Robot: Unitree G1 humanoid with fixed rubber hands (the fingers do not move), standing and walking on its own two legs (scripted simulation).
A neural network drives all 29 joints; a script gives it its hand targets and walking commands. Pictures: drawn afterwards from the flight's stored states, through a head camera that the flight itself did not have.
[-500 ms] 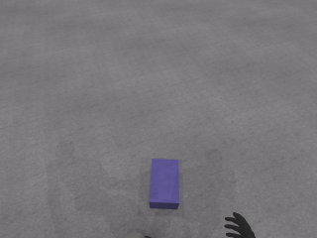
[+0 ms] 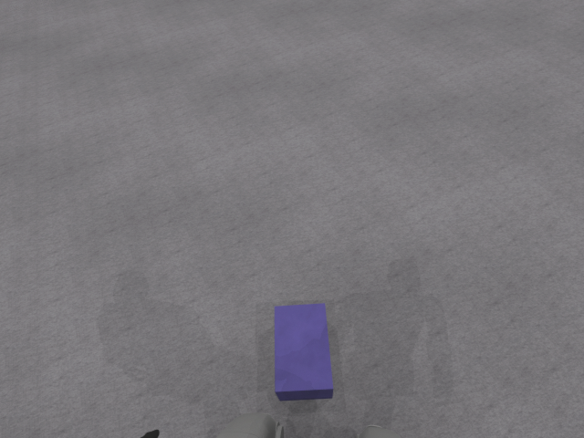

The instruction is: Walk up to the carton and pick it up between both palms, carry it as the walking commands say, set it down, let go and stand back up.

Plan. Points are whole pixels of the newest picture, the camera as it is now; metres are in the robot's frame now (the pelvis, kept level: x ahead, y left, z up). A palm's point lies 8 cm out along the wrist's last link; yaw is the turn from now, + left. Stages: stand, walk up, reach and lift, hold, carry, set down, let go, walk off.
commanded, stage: walk up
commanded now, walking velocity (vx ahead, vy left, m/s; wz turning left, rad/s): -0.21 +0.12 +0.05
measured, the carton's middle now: (302, 351) +0.42 +0.04 -0.69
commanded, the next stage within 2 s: stand in 0.56 s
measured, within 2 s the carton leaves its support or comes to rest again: neither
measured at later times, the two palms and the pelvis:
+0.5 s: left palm out of the picture -0.03 +0.28 -0.14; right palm out of the picture +0.01 -0.18 -0.11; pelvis -0.02 +0.05 +0.02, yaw +1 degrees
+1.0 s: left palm out of the picture -0.02 +0.27 -0.13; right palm out of the picture -0.03 -0.19 -0.12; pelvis -0.02 +0.04 +0.02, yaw +1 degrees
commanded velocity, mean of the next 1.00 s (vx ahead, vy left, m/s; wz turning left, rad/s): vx -0.01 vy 0.01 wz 0.02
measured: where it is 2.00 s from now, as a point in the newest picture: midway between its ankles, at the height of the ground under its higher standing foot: outside the picture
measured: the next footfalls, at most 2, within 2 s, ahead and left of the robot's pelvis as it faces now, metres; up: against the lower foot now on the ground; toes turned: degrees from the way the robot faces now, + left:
left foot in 0.26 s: -0.02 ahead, +0.15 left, +0.00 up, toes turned -1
right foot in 0.52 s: +0.02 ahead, -0.10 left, +0.00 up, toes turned +12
